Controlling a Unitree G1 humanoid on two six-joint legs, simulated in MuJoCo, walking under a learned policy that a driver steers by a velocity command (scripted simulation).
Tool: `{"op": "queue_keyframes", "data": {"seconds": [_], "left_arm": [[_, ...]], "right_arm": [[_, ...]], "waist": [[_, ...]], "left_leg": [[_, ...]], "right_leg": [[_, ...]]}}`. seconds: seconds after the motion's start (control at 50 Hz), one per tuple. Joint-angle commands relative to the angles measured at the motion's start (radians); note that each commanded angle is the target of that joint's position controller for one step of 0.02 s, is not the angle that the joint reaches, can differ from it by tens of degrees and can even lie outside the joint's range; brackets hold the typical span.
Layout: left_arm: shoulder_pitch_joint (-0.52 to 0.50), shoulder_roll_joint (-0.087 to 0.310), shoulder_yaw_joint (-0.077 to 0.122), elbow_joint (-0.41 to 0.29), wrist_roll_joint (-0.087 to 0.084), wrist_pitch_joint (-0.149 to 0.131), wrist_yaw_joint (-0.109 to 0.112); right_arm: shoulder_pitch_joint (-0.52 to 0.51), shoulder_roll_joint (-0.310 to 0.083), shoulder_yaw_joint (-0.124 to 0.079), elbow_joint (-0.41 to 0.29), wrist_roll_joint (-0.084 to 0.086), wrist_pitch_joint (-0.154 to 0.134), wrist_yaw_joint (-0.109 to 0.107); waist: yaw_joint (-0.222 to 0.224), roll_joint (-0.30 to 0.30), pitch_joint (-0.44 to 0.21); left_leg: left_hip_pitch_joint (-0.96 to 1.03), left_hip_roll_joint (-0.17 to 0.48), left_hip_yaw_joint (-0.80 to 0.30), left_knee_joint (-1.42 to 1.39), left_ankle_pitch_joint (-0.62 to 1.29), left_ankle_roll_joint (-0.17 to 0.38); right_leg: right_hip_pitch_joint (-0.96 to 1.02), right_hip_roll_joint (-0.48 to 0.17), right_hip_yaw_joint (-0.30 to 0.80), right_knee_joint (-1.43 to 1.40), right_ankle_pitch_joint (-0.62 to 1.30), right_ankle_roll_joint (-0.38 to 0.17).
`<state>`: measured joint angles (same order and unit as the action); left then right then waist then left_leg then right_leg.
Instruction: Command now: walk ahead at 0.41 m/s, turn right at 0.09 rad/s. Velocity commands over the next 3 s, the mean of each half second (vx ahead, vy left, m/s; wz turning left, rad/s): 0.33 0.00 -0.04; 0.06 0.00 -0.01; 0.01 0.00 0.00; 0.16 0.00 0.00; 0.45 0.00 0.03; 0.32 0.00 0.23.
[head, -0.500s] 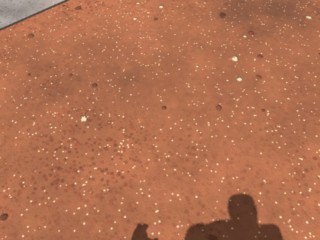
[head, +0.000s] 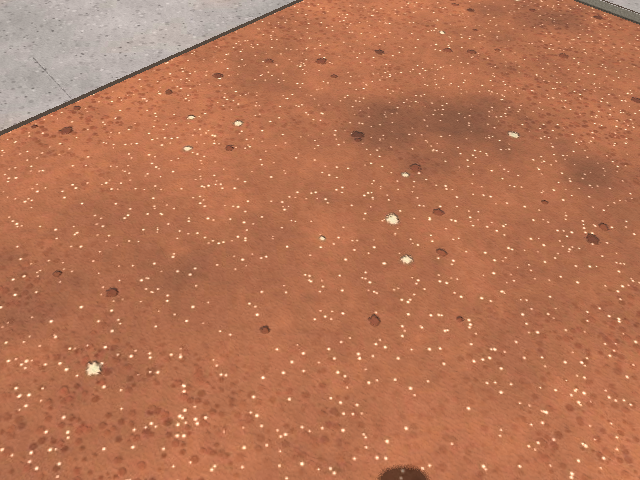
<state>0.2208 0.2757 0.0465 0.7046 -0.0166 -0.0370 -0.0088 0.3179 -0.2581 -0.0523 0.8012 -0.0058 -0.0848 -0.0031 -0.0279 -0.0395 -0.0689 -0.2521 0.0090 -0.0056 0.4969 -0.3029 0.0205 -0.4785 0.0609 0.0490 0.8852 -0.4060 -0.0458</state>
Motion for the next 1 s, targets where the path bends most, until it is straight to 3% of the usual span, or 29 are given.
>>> {"op": "queue_keyframes", "data": {"seconds": [0.02,0.08,0.12,0.22,0.26,0.3,0.32,0.34,0.36,0.38,0.4,0.42,0.48,0.54,0.6,0.64,0.66,0.68,0.7,0.72,0.74,0.8,0.86,1.0], "left_arm": [[-0.121,0.103,0.035,-0.102,0.002,-0.039,-0.009],[-0.161,0.048,0.023,-0.106,0.007,-0.043,-0.017],[-0.205,0.019,0.013,-0.116,0.004,-0.044,-0.022],[-0.286,0.034,0.013,-0.142,-0.007,-0.052,-0.041],[-0.243,0.061,0.025,-0.138,0.0,-0.057,-0.045],[-0.054,0.118,0.053,-0.077,0.021,-0.058,-0.033],[0.083,0.18,0.068,-0.053,0.037,-0.056,-0.021],[0.149,0.258,0.076,-0.042,0.053,-0.042,-0.013],[0.173,0.195,0.064,-0.025,0.032,-0.028,-0.015],[0.097,0.157,0.048,-0.03,0.023,-0.023,-0.015],[0.03,0.118,0.035,-0.029,0.019,-0.023,-0.013],[-0.025,0.088,0.024,-0.027,0.02,-0.025,-0.014],[-0.125,0.066,0.018,-0.008,0.044,-0.034,-0.017],[-0.155,0.089,0.024,0.018,0.043,-0.03,-0.009],[-0.15,0.094,0.021,0.047,0.032,-0.011,-0.004],[-0.147,0.062,0.006,0.065,0.026,-0.003,-0.006],[-0.113,0.035,-0.005,0.085,0.031,-0.002,-0.007],[-0.072,0.031,-0.007,0.095,0.043,-0.001,-0.007],[-0.003,0.017,-0.006,0.106,0.037,0.004,0.0],[-0.038,0.048,-0.003,0.115,0.04,0.013,0.009],[-0.059,0.063,0.002,0.116,0.035,0.019,0.015],[-0.046,0.059,0.003,0.142,0.035,0.028,0.023],[-0.055,0.054,0.004,0.167,0.025,0.021,0.021],[-0.058,0.057,0.007,0.234,0.018,0.036,0.029]], "right_arm": [[0.048,-0.157,-0.038,-0.039,0.01,-0.008,-0.006],[0.056,-0.14,-0.031,-0.032,0.009,-0.003,-0.008],[0.068,-0.15,-0.033,-0.026,0.014,0.001,-0.008],[0.123,-0.192,-0.043,0.002,0.027,0.016,-0.005],[0.111,-0.204,-0.047,0.01,0.029,0.029,-0.009],[0.09,-0.192,-0.043,0.002,0.032,0.031,-0.015],[0.082,-0.152,-0.027,-0.025,0.008,0.024,-0.017],[0.215,-0.045,0.012,-0.035,-0.012,0.011,-0.012],[0.227,-0.118,-0.006,0.003,0.012,0.004,-0.009],[0.146,-0.175,-0.024,-0.013,0.036,0.006,-0.007],[0.072,-0.16,-0.019,-0.026,0.031,0.012,-0.012],[0.037,-0.148,-0.02,-0.03,0.015,0.023,-0.02],[0.082,-0.077,-0.009,-0.015,0.006,0.065,-0.032],[0.043,-0.065,0.0,-0.021,-0.003,0.078,-0.038],[-0.001,-0.09,-0.008,-0.02,-0.003,0.095,-0.034],[-0.037,-0.093,-0.01,-0.027,-0.018,0.099,-0.031],[-0.061,-0.111,-0.012,-0.044,-0.026,0.099,-0.033],[-0.085,-0.164,-0.018,-0.066,-0.023,0.096,-0.038],[-0.135,-0.191,-0.028,-0.054,-0.012,0.095,-0.039],[-0.159,-0.128,-0.017,-0.062,-0.011,0.089,-0.03],[-0.159,-0.094,-0.007,-0.055,-0.018,0.082,-0.026],[-0.143,-0.093,-0.005,-0.035,-0.01,0.06,-0.023],[-0.127,-0.098,-0.006,-0.015,-0.004,0.057,-0.027],[-0.141,-0.09,-0.007,0.032,0.0,0.066,-0.028]], "waist": [[-0.024,0.184,0.137],[-0.033,0.175,0.118],[-0.049,0.175,0.115],[-0.074,0.181,0.15],[-0.032,0.194,0.123],[0.068,0.167,-0.008],[0.12,0.091,-0.142],[0.086,-0.205,-0.319],[0.112,-0.202,-0.408],[0.102,-0.14,-0.252],[0.082,-0.072,-0.158],[0.056,-0.021,-0.089],[-0.03,-0.061,-0.05],[-0.03,-0.084,-0.062],[-0.02,-0.068,-0.045],[-0.024,-0.042,0.01],[-0.017,-0.009,0.042],[0.022,0.071,0.068],[0.087,0.215,0.068],[0.053,0.2,0.093],[0.046,0.182,0.103],[0.041,0.132,0.071],[0.028,0.086,0.03],[0.032,0.041,0.03]], "left_leg": [[0.268,0.287,-0.403,-0.321,-0.168,0.179],[0.204,0.213,-0.221,-0.342,0.096,0.155],[0.162,0.183,-0.141,-0.339,0.183,0.145],[0.175,0.22,-0.126,-0.299,0.281,0.144],[0.215,0.23,-0.122,-0.217,0.491,0.115],[0.186,0.16,-0.055,0.008,0.756,0.06],[0.027,0.109,-0.024,0.227,0.543,0.012],[-0.303,-0.027,0.001,0.627,-0.158,-0.068],[-0.327,-0.037,-0.129,0.777,-0.359,-0.078],[-0.394,0.013,-0.114,0.819,-0.327,-0.074],[-0.406,0.05,-0.08,0.772,-0.272,-0.071],[-0.377,0.076,-0.069,0.705,-0.219,-0.075],[-0.137,0.091,-0.051,0.491,-0.133,-0.086],[-0.024,0.074,-0.031,0.278,-0.013,-0.086],[0.064,0.06,-0.019,0.149,0.119,-0.067],[0.136,0.05,-0.013,0.025,0.176,-0.038],[0.157,0.088,-0.06,-0.043,0.235,-0.019],[0.147,0.156,-0.125,-0.077,0.306,0.009],[0.025,0.159,-0.129,-0.09,0.089,0.044],[-0.057,0.119,-0.116,-0.123,-0.054,0.034],[-0.076,0.101,-0.102,-0.127,-0.071,0.012],[-0.009,0.079,-0.072,-0.071,0.126,-0.015],[0.052,0.071,-0.058,-0.029,0.268,-0.01],[0.069,0.056,-0.04,-0.021,0.34,-0.003]], "right_leg": [[-0.444,-0.107,0.027,0.107,0.103,0.019],[-0.316,-0.107,-0.036,-0.01,0.258,0.047],[-0.217,-0.095,-0.064,-0.135,0.325,0.056],[-0.1,-0.071,-0.082,-0.323,0.346,0.038],[-0.017,-0.052,-0.082,-0.376,0.337,0.008],[0.28,-0.025,-0.101,-0.449,0.477,-0.044],[0.556,-0.173,0.032,-0.381,0.774,-0.098],[0.904,-0.476,0.401,-0.36,1.009,-0.29],[0.851,-0.493,0.512,-0.43,0.948,-0.329],[0.733,-0.438,0.363,-0.446,0.917,-0.287],[0.617,-0.38,0.269,-0.463,0.91,-0.249],[0.492,-0.342,0.213,-0.496,0.9,-0.228],[0.226,-0.282,0.091,-0.575,0.88,-0.21],[0.172,-0.266,0.048,-0.593,0.807,-0.207],[0.136,-0.26,0.063,-0.609,0.461,-0.177],[0.08,-0.213,0.065,-0.602,0.15,-0.115],[0.057,-0.179,0.061,-0.583,0.033,-0.064],[0.046,-0.12,0.028,-0.523,-0.042,-0.017],[0.129,-0.065,-0.039,-0.506,0.006,0.012],[0.202,-0.063,-0.053,-0.476,0.068,0.03],[0.218,-0.067,-0.051,-0.463,0.103,0.027],[0.23,-0.087,-0.032,-0.459,0.197,0.012],[0.25,-0.094,-0.031,-0.444,0.297,0.013],[0.296,-0.098,-0.033,-0.433,0.379,0.018]]}}
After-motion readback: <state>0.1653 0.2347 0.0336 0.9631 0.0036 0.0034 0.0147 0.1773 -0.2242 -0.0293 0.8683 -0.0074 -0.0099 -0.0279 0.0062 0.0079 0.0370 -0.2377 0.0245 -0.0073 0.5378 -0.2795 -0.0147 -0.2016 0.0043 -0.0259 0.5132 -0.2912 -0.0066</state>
